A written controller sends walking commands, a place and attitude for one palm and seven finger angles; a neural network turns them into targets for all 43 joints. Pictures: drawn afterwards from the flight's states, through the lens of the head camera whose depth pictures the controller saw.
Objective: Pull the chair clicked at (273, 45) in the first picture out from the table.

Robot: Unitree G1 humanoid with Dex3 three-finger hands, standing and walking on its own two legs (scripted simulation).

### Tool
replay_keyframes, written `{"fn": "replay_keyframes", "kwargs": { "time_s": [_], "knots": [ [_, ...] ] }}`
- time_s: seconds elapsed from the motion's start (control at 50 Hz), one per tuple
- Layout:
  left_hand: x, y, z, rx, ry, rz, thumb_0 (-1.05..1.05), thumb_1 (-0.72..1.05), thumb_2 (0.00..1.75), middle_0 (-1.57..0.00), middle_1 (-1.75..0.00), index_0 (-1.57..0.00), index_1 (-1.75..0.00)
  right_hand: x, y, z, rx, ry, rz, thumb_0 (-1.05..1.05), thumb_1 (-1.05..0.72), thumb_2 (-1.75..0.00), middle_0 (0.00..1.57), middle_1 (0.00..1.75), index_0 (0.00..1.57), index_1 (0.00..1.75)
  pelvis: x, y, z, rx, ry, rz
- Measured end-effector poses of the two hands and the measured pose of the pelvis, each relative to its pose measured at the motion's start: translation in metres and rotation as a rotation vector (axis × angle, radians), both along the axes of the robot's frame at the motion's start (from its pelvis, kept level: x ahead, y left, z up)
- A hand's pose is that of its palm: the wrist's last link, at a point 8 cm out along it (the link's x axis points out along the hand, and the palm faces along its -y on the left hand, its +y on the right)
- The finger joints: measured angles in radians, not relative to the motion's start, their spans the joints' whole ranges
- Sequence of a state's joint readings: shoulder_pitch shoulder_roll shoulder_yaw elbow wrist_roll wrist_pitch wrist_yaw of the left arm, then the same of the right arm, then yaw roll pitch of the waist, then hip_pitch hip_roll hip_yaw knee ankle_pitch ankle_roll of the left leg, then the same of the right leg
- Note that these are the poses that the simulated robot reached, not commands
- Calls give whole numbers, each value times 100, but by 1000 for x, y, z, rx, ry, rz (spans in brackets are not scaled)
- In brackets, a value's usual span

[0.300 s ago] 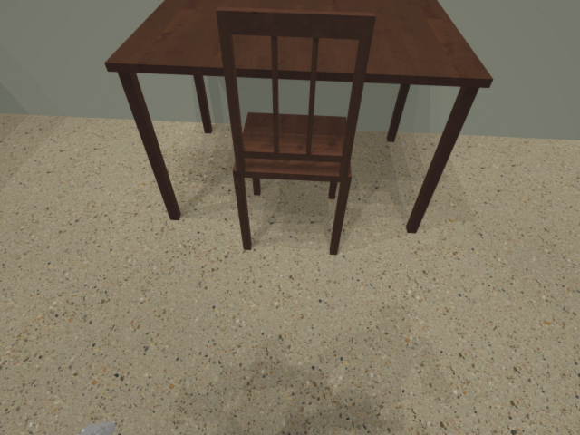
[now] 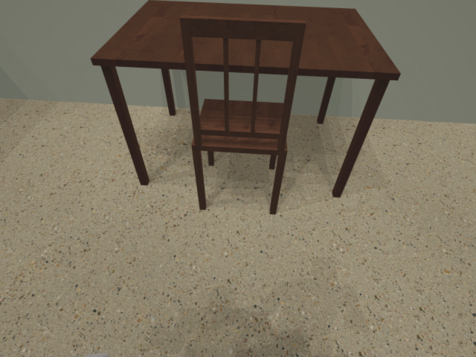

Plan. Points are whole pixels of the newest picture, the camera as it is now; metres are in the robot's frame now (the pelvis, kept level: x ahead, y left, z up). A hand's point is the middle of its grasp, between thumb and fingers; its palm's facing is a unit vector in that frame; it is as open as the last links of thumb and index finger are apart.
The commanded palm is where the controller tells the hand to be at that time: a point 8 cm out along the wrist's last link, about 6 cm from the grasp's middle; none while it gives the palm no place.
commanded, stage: stand and wait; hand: left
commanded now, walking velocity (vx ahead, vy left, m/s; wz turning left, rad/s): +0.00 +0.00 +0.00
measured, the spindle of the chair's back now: (226, 89) +1.00 +0.10 -0.05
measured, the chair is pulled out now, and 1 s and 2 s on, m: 0.00 0.00 0.00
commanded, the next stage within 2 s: look at it before walking up in 0.54 s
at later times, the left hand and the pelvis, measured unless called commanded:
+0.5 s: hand out of the picture +0.06 +0.23 -0.15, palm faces -0.04 -0.94 -0.33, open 7.4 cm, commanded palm none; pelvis -0.01 -0.01 +0.00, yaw +0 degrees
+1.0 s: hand out of the picture +0.08 +0.23 -0.15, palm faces -0.04 -0.94 -0.33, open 7.4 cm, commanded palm none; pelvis +0.00 -0.01 +0.01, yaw -1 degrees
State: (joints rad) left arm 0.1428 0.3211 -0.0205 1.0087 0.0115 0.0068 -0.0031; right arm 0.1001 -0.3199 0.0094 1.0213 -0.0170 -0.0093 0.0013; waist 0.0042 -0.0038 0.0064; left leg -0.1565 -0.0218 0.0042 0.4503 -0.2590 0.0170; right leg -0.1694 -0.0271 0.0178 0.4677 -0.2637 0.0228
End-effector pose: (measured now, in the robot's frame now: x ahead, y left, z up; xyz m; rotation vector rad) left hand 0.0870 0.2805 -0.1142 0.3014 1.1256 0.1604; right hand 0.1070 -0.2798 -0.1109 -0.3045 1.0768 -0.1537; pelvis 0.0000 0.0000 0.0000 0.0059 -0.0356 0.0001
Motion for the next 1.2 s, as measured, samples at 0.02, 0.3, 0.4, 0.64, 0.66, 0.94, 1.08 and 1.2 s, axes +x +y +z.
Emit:
{"fn": "replay_keyframes", "kwargs": {
  "time_s": [0.02,0.3,0.4,0.64,0.66,0.94,1.08,1.2],
  "knots": [
    [-3,-1,-1,-1,8,2,0,91,90,-21,-30,-20,-30,-3,-1,-1,0,8,-3,0,-90,-89,20,30,20,30,-1,-1,0,0,0,0],
    [-38,-1,-4,17,106,26,0,91,90,-20,-30,-20,-30,-55,-19,-9,-12,144,-56,0,-90,-90,20,30,20,30,-8,-9,3,-1,0,-4],
    [-39,-1,-2,22,108,24,0,91,90,-20,-30,-20,-30,-64,-22,-11,-9,163,-66,0,-90,-90,20,30,20,30,-10,-11,3,0,-1,-6],
    [-26,-7,0,17,76,4,0,91,90,-20,-30,-20,-30,-64,-22,-10,0,154,-68,0,-90,-90,20,30,20,30,-12,-13,4,0,5,-10],
    [-24,-7,0,16,74,3,0,91,90,-20,-30,-20,-30,-63,-22,-10,1,153,-68,0,-90,-90,20,30,20,30,-11,-13,4,0,5,-10],
    [-17,-8,0,15,73,3,0,91,90,-20,-30,-20,-30,-50,-23,-8,-4,139,-61,0,-90,-90,20,30,20,30,-5,-14,5,0,10,-11],
    [-16,-7,0,18,80,9,0,91,90,-20,-30,-20,-30,-42,-24,-6,-8,135,-56,0,-90,-90,20,30,20,30,-1,-15,5,0,10,-10],
    [-15,-6,1,20,82,13,0,91,90,-20,-30,-20,-30,-37,-25,-5,-10,130,-53,0,-90,-90,20,30,20,30,1,-15,6,0,10,-10]
  ]
}}
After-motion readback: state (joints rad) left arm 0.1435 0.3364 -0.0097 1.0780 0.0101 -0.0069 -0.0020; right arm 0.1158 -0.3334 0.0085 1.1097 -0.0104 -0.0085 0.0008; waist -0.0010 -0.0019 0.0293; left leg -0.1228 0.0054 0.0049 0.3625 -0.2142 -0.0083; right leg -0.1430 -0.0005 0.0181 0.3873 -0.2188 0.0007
